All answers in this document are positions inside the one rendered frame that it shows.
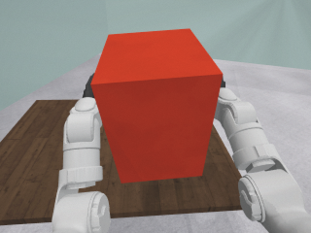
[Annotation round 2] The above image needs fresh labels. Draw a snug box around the robot right upper arm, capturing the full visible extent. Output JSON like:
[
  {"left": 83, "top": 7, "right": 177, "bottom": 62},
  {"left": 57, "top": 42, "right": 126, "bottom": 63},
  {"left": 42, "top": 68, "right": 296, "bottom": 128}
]
[{"left": 238, "top": 169, "right": 311, "bottom": 233}]

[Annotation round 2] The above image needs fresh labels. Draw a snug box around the robot left hand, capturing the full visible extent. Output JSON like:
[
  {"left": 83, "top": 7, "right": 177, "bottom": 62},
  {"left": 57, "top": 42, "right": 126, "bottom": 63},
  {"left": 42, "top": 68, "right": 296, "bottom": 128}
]
[{"left": 82, "top": 73, "right": 94, "bottom": 98}]

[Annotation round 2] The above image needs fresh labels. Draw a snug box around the table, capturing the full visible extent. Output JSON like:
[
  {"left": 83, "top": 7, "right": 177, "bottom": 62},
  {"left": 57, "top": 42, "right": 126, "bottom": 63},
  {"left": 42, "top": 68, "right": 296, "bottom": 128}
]
[{"left": 0, "top": 99, "right": 242, "bottom": 226}]

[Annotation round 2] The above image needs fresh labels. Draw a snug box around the robot right hand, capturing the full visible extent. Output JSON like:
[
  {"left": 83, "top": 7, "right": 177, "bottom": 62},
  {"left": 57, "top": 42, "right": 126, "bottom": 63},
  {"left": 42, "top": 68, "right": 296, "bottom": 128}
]
[{"left": 221, "top": 76, "right": 225, "bottom": 88}]

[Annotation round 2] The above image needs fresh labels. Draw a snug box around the robot right forearm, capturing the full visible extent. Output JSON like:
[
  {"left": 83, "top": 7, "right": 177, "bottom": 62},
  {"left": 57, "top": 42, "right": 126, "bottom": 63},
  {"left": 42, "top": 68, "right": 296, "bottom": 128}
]
[{"left": 214, "top": 87, "right": 305, "bottom": 209}]

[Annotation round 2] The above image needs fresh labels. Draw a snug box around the robot left upper arm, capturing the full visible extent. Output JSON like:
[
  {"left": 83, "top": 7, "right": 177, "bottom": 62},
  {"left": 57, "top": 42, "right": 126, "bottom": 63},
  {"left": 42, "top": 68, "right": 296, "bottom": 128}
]
[{"left": 52, "top": 191, "right": 111, "bottom": 233}]

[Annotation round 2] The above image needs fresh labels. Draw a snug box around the robot left forearm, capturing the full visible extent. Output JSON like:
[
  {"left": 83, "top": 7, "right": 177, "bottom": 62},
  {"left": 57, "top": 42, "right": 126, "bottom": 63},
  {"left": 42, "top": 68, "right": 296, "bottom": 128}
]
[{"left": 52, "top": 97, "right": 103, "bottom": 222}]

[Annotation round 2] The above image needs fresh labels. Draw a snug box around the carton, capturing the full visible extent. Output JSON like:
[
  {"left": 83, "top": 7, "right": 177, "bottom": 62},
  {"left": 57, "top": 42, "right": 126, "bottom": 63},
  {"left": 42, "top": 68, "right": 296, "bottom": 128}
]
[{"left": 90, "top": 28, "right": 223, "bottom": 183}]

